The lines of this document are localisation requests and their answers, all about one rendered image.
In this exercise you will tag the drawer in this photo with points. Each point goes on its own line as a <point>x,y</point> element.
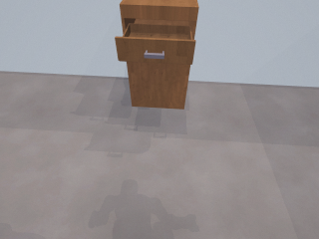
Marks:
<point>174,40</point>

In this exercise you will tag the cabinet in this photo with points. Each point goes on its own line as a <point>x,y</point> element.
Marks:
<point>159,85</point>

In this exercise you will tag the handle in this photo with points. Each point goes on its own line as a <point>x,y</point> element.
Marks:
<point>153,55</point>

